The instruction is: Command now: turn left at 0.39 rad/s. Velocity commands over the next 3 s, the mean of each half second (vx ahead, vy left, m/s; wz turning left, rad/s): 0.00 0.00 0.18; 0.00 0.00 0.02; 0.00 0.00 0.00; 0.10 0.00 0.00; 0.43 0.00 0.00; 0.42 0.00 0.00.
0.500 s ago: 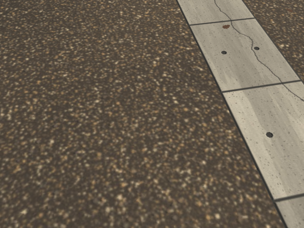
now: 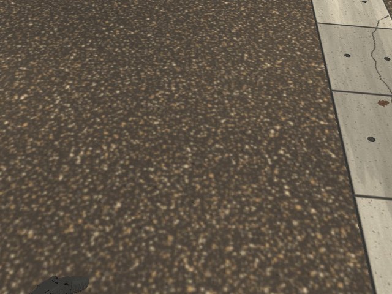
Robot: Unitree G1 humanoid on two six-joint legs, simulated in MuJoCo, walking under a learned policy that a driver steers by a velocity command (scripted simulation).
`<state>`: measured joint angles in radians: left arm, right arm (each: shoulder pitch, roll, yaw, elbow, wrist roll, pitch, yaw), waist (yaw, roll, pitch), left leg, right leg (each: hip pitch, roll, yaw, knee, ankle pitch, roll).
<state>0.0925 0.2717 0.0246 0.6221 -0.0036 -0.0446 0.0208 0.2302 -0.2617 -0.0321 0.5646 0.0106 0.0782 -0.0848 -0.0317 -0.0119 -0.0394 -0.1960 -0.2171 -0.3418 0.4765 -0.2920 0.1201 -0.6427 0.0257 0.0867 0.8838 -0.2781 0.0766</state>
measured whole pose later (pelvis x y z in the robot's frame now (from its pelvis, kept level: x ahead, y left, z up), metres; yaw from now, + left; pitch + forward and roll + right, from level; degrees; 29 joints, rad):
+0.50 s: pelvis +0.05 -0.04 -0.01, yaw +3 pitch +0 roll -1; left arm 0.21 0.19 0.00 0.65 0.00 0.01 0.02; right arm 0.21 -0.23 -0.02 0.70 -0.01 0.03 -0.03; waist 0.01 0.01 0.03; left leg -0.24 0.02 -0.06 0.55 -0.29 -0.03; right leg -0.33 0.06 0.03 0.54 -0.21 -0.04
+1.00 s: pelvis +0.07 -0.01 +0.00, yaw +1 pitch -1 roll +0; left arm 0.24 0.20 0.03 0.73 0.01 0.01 0.04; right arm 0.25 -0.19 -0.01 0.78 0.00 -0.04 -0.02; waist 0.01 -0.01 0.01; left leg -0.17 -0.02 -0.01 0.52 -0.34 0.02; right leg -0.28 0.02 0.08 0.54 -0.25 0.01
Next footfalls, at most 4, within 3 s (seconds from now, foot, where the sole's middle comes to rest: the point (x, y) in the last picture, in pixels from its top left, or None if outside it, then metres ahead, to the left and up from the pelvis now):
0.12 right None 0.14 -0.14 -0.78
0.50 left None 0.07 0.10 -0.78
2.04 right None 0.18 -0.15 -0.78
2.54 left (169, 271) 0.57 0.08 -0.78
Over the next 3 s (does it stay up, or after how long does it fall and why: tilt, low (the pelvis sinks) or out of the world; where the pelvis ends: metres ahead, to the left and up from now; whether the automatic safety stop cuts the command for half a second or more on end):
stays up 0.63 -0.03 0.00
